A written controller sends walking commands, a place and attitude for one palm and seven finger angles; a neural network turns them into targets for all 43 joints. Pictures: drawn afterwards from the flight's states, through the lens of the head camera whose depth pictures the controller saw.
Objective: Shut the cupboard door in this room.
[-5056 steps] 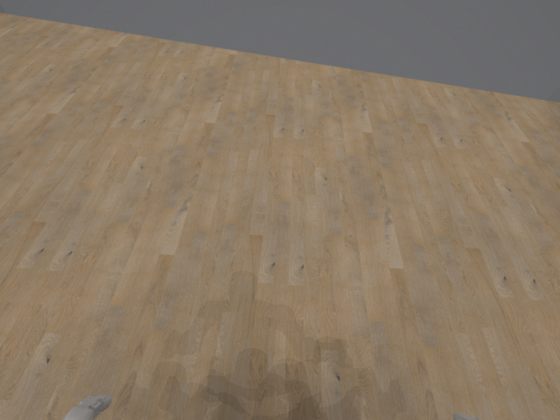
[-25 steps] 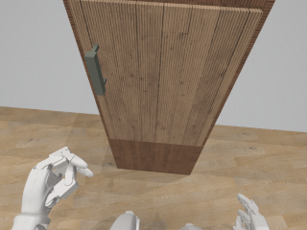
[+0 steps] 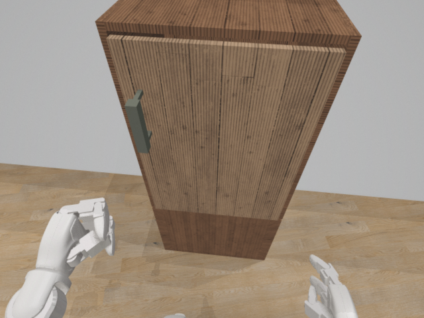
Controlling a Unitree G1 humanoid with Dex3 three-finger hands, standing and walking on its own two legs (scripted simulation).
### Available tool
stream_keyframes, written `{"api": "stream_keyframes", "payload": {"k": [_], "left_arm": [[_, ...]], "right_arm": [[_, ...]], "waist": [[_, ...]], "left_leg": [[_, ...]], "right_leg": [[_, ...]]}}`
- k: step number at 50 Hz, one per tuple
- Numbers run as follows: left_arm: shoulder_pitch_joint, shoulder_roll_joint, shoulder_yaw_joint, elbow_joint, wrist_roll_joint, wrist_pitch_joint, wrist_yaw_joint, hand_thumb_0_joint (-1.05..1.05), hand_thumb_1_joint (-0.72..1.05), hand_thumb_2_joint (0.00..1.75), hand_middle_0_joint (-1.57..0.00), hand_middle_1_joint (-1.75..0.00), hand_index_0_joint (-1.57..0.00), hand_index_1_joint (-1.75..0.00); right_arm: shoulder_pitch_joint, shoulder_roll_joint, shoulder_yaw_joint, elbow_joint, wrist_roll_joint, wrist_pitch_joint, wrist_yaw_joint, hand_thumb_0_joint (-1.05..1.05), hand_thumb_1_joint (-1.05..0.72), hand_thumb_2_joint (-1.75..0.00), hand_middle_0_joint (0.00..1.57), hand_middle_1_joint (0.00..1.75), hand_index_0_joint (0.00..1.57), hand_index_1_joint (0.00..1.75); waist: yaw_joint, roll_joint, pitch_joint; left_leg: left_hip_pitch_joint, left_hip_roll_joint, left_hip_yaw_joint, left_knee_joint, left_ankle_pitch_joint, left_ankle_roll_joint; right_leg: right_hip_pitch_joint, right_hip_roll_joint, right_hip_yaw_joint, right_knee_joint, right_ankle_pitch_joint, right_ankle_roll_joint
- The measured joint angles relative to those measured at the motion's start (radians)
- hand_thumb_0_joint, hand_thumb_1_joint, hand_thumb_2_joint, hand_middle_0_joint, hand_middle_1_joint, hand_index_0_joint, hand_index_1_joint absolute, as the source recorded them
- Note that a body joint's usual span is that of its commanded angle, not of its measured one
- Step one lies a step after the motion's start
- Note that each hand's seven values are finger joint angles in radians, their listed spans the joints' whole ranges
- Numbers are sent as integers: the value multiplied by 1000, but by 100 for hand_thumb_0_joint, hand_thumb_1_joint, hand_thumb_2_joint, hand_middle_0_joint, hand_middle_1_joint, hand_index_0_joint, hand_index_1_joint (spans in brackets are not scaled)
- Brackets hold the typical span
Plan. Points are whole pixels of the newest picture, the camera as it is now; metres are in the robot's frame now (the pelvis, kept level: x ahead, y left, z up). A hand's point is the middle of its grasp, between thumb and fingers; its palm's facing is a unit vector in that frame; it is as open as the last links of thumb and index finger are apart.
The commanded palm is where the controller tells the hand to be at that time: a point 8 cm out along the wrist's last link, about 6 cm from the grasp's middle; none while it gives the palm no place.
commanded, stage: raise the hand and make a fist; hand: left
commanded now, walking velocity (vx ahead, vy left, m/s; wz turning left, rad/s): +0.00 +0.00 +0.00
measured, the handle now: (141, 121) +0.49 +0.20 +0.11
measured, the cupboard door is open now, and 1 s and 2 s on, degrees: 0 0 0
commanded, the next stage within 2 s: bring the fist close to the handle in 0.44 s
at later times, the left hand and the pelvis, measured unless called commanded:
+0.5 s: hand (122, 222) +0.24 +0.17 +0.11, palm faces +0.00 -1.00 -0.06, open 3.1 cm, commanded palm +0.21 +0.22 +0.11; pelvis +0.01 -0.02 +0.01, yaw +0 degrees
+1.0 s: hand (132, 191) +0.30 +0.17 +0.10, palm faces -0.01 -1.00 -0.02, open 3.1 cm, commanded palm +0.28 +0.22 +0.11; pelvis +0.01 -0.01 +0.01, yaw -1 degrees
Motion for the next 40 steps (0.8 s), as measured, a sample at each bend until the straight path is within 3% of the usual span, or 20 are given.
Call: {"api": "stream_keyframes", "payload": {"k": [5,10,13,21,29,36,40], "left_arm": [[-53,-4,50,10,-30,-21,-3,2,89,90,-129,-149,-129,-149],[-45,-20,19,59,-29,40,-50,1,90,90,-129,-150,-129,-150],[-19,-23,1,66,-19,54,-48,1,90,90,-129,-150,-129,-150],[-35,-29,39,33,-17,-59,2,2,89,90,-130,-150,-129,-150],[-24,-31,1,79,-19,12,-54,1,90,90,-130,-150,-130,-150],[-126,-23,53,136,-22,-52,-21,2,89,90,-130,-150,-130,-150],[-210,-14,56,202,-22,-40,-47,1,89,90,-130,-150,-130,-150]], "right_arm": [[13,-17,-7,33,6,-9,1,1,-90,-90,21,30,20,30],[17,-35,-21,38,12,-7,-1,2,-90,-90,21,30,20,30],[16,-36,-30,32,7,-6,-5,2,-90,-90,21,30,20,30],[8,-33,-37,42,-1,-15,6,1,-90,-90,20,30,20,30],[-4,-29,-32,33,4,5,-1,1,-90,-90,21,30,20,30],[-15,-23,-27,55,0,3,-6,1,-90,-90,21,30,20,30],[-19,-31,-26,69,5,8,-8,1,-90,-90,21,30,20,30]], "waist": [[-2,6,0],[-10,13,-3],[-15,6,3],[-7,-3,11],[-7,18,1],[0,2,16],[-2,8,18]], "left_leg": [[27,3,-6,-27,8,-8],[45,3,2,-58,17,-10],[54,5,9,-71,20,-13],[51,9,-1,-62,13,-24],[62,7,6,-78,17,-24],[52,7,-3,-66,17,-28],[44,7,-6,-65,20,-26]], "right_leg": [[28,4,-6,-26,5,-6],[37,5,2,-46,11,-8],[38,6,8,-48,11,-11],[36,11,-1,-35,-2,-22],[40,8,6,-41,-1,-20],[34,9,-2,-30,-4,-25],[30,10,-5,-35,2,-23]]}}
